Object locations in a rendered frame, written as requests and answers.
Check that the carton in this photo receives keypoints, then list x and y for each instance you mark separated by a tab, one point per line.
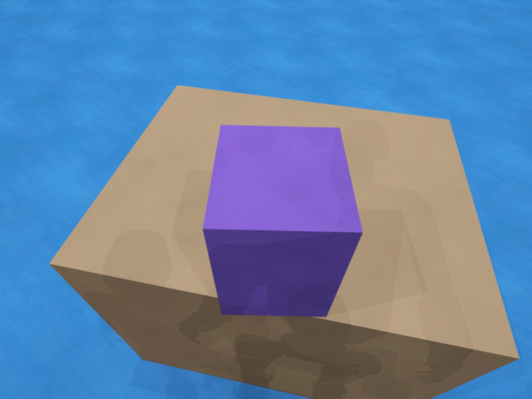
281	223

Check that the pedestal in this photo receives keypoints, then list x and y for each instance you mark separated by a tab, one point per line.
418	311

